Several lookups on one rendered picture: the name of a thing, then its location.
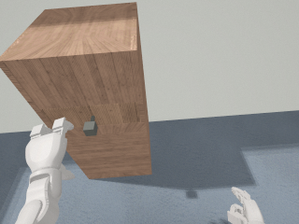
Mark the left robot forearm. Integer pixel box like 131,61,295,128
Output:
15,168,62,224

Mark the handle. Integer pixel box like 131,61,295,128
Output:
82,116,98,136

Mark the robot right hand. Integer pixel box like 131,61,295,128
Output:
227,187,264,224

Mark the cabinet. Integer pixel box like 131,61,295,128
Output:
0,2,152,179

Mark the robot left hand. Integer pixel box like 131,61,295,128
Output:
25,117,76,180

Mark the drawer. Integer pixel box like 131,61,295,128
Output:
41,102,140,128

